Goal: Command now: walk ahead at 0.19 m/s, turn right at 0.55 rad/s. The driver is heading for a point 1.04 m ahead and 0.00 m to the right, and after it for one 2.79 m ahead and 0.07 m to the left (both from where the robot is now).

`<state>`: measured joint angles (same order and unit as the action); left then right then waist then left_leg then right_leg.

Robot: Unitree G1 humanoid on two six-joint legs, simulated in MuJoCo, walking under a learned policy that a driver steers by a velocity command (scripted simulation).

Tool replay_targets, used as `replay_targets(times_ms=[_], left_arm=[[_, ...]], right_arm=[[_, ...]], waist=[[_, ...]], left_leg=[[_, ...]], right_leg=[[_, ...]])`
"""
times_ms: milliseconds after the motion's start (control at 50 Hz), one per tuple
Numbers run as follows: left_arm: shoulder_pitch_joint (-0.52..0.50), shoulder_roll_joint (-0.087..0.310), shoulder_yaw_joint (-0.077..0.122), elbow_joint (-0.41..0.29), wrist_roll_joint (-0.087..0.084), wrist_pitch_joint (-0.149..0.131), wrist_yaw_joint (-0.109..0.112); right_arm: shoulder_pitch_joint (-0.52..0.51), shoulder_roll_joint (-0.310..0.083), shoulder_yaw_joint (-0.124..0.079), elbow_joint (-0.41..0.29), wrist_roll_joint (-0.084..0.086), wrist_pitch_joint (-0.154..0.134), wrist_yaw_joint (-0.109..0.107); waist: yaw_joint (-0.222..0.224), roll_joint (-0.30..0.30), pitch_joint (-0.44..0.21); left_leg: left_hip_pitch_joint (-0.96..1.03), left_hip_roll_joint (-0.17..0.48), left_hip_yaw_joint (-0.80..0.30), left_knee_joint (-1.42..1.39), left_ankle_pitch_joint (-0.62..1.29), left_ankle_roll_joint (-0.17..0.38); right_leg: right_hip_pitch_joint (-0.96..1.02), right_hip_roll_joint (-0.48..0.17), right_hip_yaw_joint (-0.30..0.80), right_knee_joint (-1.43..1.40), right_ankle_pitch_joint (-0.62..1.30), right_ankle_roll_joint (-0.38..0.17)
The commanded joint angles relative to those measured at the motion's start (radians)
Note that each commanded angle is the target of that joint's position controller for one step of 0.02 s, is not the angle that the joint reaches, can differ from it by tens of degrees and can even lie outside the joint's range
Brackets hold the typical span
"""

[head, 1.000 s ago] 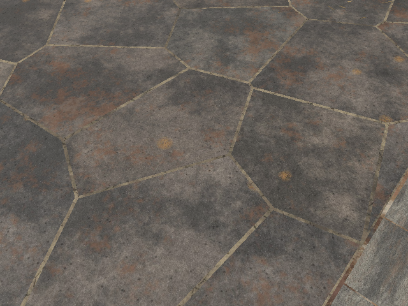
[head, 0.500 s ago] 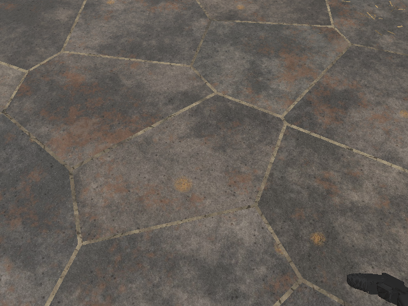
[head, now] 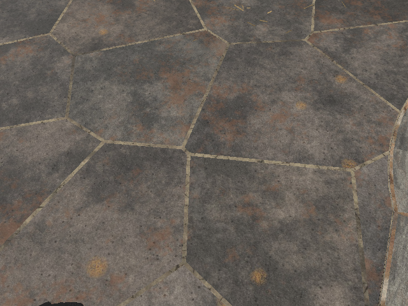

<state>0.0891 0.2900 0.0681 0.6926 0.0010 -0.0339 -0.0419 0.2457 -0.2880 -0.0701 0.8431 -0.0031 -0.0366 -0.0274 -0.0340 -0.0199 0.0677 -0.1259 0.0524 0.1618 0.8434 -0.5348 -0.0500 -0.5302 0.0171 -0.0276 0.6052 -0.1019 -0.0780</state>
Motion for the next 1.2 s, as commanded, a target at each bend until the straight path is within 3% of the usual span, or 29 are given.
replay_targets(times_ms=[20, 40, 60, 80, 100, 140, 200, 240, 300, 360, 400, 420, 440, 460, 480, 500, 540, 560, 600, 640, 660, 680, 700, 760, 1040, 1080, 1120, 1160, 1200], left_arm=[[0.22, 0.236, 0.068, -0.066, 0.009, -0.002, 0.011], [0.161, 0.193, 0.057, -0.067, -0.008, -0.004, 0.013], [0.116, 0.161, 0.049, -0.068, -0.019, -0.002, 0.018], [0.084, 0.142, 0.043, -0.075, -0.016, 0.003, 0.027], [0.07, 0.142, 0.042, -0.084, -0.001, 0.009, 0.031], [0.059, 0.155, 0.047, -0.094, 0.008, 0.012, 0.037], [0.072, 0.184, 0.058, -0.098, -0.002, 0.027, 0.058], [0.055, 0.172, 0.053, -0.106, -0.005, 0.041, 0.069], [0.052, 0.15, 0.042, -0.103, 0.004, 0.053, 0.073], [0.067, 0.136, 0.032, -0.093, 0.011, 0.059, 0.066], [0.06, 0.118, 0.019, -0.088, 0.007, 0.063, 0.062], [0.068, 0.099, 0.009, -0.08, 0.002, 0.064, 0.062], [0.112, 0.075, 0.001, -0.071, 0.007, 0.06, 0.062], [0.189, 0.051, -0.004, -0.065, 0.022, 0.053, 0.059], [0.136, 0.084, 0.006, -0.085, 0.016, 0.044, 0.059], [0.103, 0.125, 0.016, -0.08, 0.017, 0.042, 0.062], [0.074, 0.091, 0.014, -0.064, 0.015, 0.055, 0.062], [0.085, 0.069, 0.008, -0.059, 0.018, 0.061, 0.059], [0.077, 0.041, -0.001, -0.048, 0.016, 0.065, 0.051], [0.066, 0.094, 0.008, -0.055, 0.014, 0.07, 0.055], [0.075, 0.105, 0.015, -0.035, 0.01, 0.071, 0.053], [0.082, 0.078, 0.01, -0.035, 0.011, 0.068, 0.05], [0.083, 0.067, 0.005, -0.025, 0.016, 0.065, 0.05], [0.076, 0.068, 0.004, -0.011, 0.015, 0.052, 0.054], [0.106, 0.053, -0.003, 0.078, 0.009, 0.038, 0.072], [0.132, 0.053, -0.001, 0.106, 0.004, 0.042, 0.075], [0.144, 0.073, 0.006, 0.11, -0.005, 0.04, 0.079], [0.166, 0.071, 0.006, 0.114, -0.016, 0.015, 0.076], [0.196, 0.082, 0.01, 0.129, -0.023, -0.01, 0.069]], right_arm=[[0.039, -0.141, -0.012, -0.101, 0.014, -0.038, 0.021], [-0.034, -0.134, -0.009, -0.129, 0.024, -0.037, 0.015], [-0.055, -0.126, -0.01, -0.119, 0.007, -0.028, 0.001], [-0.055, -0.141, -0.016, -0.122, -0.003, -0.014, -0.009], [-0.045, -0.146, -0.02, -0.124, -0.004, 0.0, -0.01], [-0.022, -0.115, -0.014, -0.122, -0.008, 0.013, -0.013], [-0.05, -0.097, -0.008, -0.128, -0.012, 0.023, -0.019], [-0.061, -0.096, -0.006, -0.126, -0.006, 0.033, -0.018], [-0.103, -0.091, -0.004, -0.138, -0.001, 0.036, -0.013], [-0.121, -0.094, -0.003, -0.148, 0.001, 0.022, -0.005], [-0.093, -0.084, -0.002, -0.143, 0.001, 0.008, 0.006], [-0.07, -0.076, 0.0, -0.135, -0.004, 0.001, 0.013], [-0.063, -0.118, -0.006, -0.14, -0.022, -0.004, 0.014], [-0.087, -0.194, -0.017, -0.157, -0.035, 0.0, 0.009], [-0.101, -0.148, -0.007, -0.139, -0.047, 0.003, 0.011], [-0.135, -0.109, 0.003, -0.152, -0.038, 0.0, 0.013], [-0.148, -0.118, 0.002, -0.145, -0.013, -0.001, 0.011], [-0.162, -0.116, 0.004, -0.141, -0.003, -0.001, 0.009], [-0.115, -0.097, 0.011, -0.12, -0.004, 0.002, 0.014], [-0.065, -0.092, 0.016, -0.115, -0.017, -0.007, 0.028], [-0.059, -0.093, 0.015, -0.114, -0.015, -0.009, 0.031], [-0.087, -0.104, 0.014, -0.11, -0.012, -0.007, 0.029], [-0.101, -0.086, 0.018, -0.113, -0.01, -0.005, 0.027], [-0.094, -0.075, 0.021, -0.105, -0.01, 0.007, 0.02], [-0.085, -0.066, 0.02, -0.008, -0.005, 0.015, 0.008], [-0.061, -0.064, 0.02, 0.019, -0.001, 0.019, 0.005], [-0.061, -0.074, 0.015, 0.021, 0.011, 0.016, -0.001], [-0.053, -0.064, 0.018, 0.02, 0.02, -0.011, -0.001], [-0.055, -0.054, 0.017, 0.02, 0.025, -0.044, 0.008]], waist=[[0.12, -0.065, -0.5], [0.101, -0.03, -0.365], [0.071, 0.035, -0.266], [0.042, 0.015, -0.224], [0.019, -0.015, -0.206], [0.001, -0.037, -0.203], [0.011, -0.046, -0.231], [0.019, -0.065, -0.237], [0.041, -0.102, -0.199], [0.062, -0.126, -0.179], [0.039, -0.122, -0.177], [0.019, -0.111, -0.169], [0.035, -0.05, -0.168], [0.105, 0.165, -0.177], [0.09, 0.281, -0.141], [0.07, 0.232, -0.132], [0.06, 0.199, -0.133], [0.069, 0.195, -0.135], [0.059, 0.175, -0.133], [0.019, 0.103, -0.133], [0.012, 0.039, -0.131], [0.035, 0.056, -0.118], [0.032, 0.042, -0.115], [0.02, -0.004, -0.102], [0.026, 0.012, -0.07], [0.028, 0.01, -0.071], [0.036, 0.003, 0.008], [0.041, -0.022, 0.06], [0.048, -0.064, 0.051]], left_leg=[[-0.534, -0.076, -0.28, 0.622, -0.129, -0.01], [-0.572, -0.044, -0.261, 0.551, -0.035, 0.006], [-0.562, -0.009, -0.256, 0.475, 0.028, 0.002], [-0.508, 0.008, -0.263, 0.415, 0.068, 0.001], [-0.447, 0.007, -0.262, 0.378, 0.087, 0.002], [-0.397, -0.011, -0.245, 0.281, 0.103, -0.01], [-0.39, -0.032, -0.249, 0.154, 0.17, -0.036], [-0.374, -0.028, -0.251, 0.096, 0.236, -0.044], [-0.332, -0.024, -0.244, 0.006, 0.266, -0.043], [-0.287, -0.026, -0.232, -0.098, 0.227, -0.027], [-0.205, -0.035, -0.212, -0.26, 0.272, 0.0], [-0.125, -0.032, -0.207, -0.403, 0.381, 0.022], [-0.05, 0.057, -0.286, -0.459, 0.485, 0.057], [0.002, 0.226, -0.45, -0.473, 0.707, 0.145], [-0.103, 0.297, -0.556, -0.513, 0.669, 0.264], [-0.12, 0.267, -0.536, -0.518, 0.618, 0.272], [-0.088, 0.19, -0.442, -0.483, 0.61, 0.212], [-0.096, 0.171, -0.413, -0.467, 0.614, 0.19], [-0.111, 0.102, -0.344, -0.444, 0.548, 0.132], [-0.15, 0.05, -0.308, -0.423, 0.422, 0.088], [-0.126, 0.018, -0.261, -0.419, 0.382, 0.07], [-0.113, 0.014, -0.248, -0.397, 0.37, 0.063], [-0.109, 0.011, -0.238, -0.386, 0.376, 0.063], [-0.094, 0.002, -0.227, -0.367, 0.404, 0.062], [-0.084, -0.015, -0.215, -0.389, 0.378, 0.045], [-0.101, -0.044, -0.19, -0.389, 0.155, 0.055], [-0.189, -0.053, -0.197, -0.375, -0.091, 0.087], [-0.24, -0.041, -0.216, -0.354, -0.131, 0.112], [-0.272, -0.046, -0.205, -0.296, -0.046, 0.118]], right_leg=[[0.818, -0.362, 0.634, -0.169, 0.596, -0.342], [0.695, -0.309, 0.521, -0.19, 0.479, -0.289], [0.557, -0.264, 0.457, -0.217, 0.405, -0.245], [0.441, -0.24, 0.424, -0.243, 0.37, -0.229], [0.357, -0.219, 0.408, -0.267, 0.345, -0.217], [0.279, -0.193, 0.369, -0.274, 0.395, -0.212], [0.265, -0.172, 0.364, -0.264, 0.337, -0.196], [0.251, -0.157, 0.358, -0.269, 0.173, -0.169], [0.21, -0.139, 0.372, -0.281, -0.025, -0.147], [0.237, -0.155, 0.408, -0.247, -0.026, -0.146], [0.254, -0.15, 0.419, -0.194, 0.034, -0.125], [0.238, -0.125, 0.407, -0.168, 0.036, -0.093], [0.201, -0.079, 0.371, -0.112, -0.044, -0.036], [0.132, 0.046, 0.24, 0.039, -0.309, 0.025], [0.118, 0.063, 0.157, 0.063, -0.394, 0.066], [0.159, 0.026, 0.156, 0.107, -0.375, 0.091], [0.188, 0.011, 0.13, 0.049, -0.284, 0.111], [0.24, -0.004, 0.127, -0.015, -0.215, 0.115], [0.339, -0.004, 0.124, -0.134, -0.05, 0.104], [0.39, -0.049, 0.163, -0.113, 0.1, 0.069], [0.342, -0.035, 0.16, -0.097, 0.022, 0.046], [0.317, -0.032, 0.165, -0.115, -0.004, 0.042], [0.31, -0.039, 0.172, -0.13, -0.003, 0.045], [0.294, -0.042, 0.178, -0.137, 0.019, 0.051], [0.304, -0.038, 0.172, -0.156, -0.012, 0.057], [0.297, -0.013, 0.154, -0.169, -0.271, 0.044], [0.224, -0.016, 0.175, -0.186, -0.575, 0.008], [0.201, -0.058, 0.235, -0.218, -0.655, -0.028], [0.252, -0.116, 0.328, -0.254, -0.65, -0.066]])
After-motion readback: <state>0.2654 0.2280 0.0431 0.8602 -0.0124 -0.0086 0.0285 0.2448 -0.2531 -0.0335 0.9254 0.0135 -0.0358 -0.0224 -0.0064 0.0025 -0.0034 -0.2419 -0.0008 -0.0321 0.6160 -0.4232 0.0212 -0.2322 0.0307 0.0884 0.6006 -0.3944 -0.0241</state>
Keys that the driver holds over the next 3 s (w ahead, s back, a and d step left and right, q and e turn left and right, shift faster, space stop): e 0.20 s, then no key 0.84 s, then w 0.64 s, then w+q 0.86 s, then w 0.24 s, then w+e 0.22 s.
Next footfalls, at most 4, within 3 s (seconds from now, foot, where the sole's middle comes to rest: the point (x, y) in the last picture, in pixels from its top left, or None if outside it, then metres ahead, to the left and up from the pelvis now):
0.44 left None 0.19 0.15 -0.75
1.68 right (270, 291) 0.46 -0.18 -0.75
2.26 left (199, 200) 0.79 0.03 -0.75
2.74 right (231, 130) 1.11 -0.11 -0.75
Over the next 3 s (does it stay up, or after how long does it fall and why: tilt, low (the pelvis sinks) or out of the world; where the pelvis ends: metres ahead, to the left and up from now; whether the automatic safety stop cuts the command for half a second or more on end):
stays up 1.05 -0.03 0.03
